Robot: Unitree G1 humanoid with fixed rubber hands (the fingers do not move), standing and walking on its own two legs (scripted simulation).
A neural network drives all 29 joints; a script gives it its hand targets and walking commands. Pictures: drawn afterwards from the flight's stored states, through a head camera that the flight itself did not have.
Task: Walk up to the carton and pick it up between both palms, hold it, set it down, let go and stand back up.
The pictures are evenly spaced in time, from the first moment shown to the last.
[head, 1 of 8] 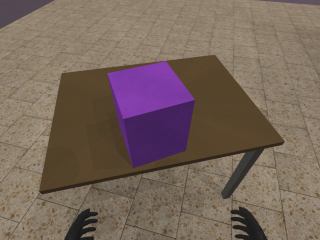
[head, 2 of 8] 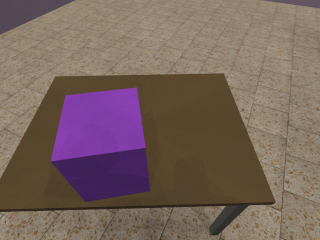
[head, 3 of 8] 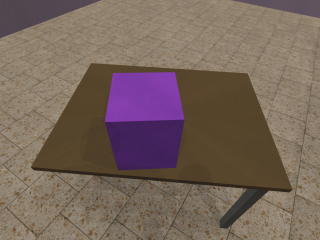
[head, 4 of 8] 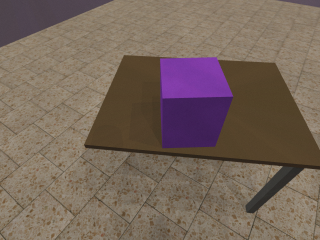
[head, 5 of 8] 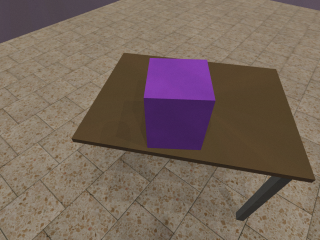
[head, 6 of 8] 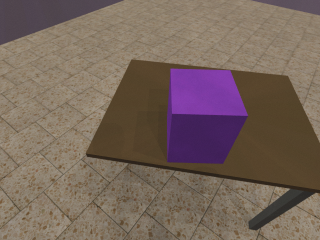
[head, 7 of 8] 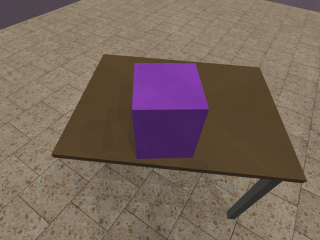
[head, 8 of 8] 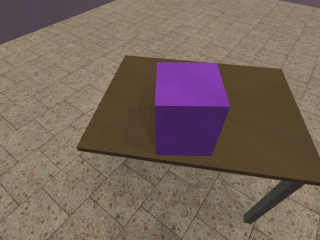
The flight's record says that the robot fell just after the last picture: no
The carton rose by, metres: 0.00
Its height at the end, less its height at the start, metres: +0.00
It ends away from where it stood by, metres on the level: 0.00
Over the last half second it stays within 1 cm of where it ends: yes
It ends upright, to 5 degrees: yes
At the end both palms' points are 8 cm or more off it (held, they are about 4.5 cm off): yes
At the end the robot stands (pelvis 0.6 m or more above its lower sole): yes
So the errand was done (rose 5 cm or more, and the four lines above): no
